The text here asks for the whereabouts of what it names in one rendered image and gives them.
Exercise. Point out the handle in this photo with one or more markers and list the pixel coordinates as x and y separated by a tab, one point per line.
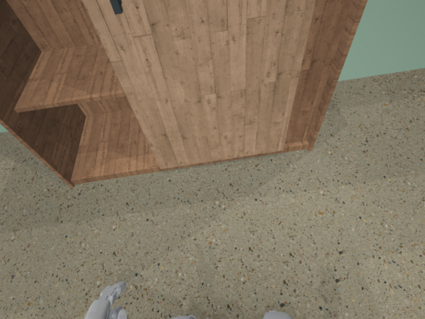
117	6

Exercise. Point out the left robot hand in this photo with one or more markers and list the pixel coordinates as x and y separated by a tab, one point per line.
100	308

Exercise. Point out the wardrobe door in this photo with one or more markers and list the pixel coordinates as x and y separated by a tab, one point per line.
207	80
327	24

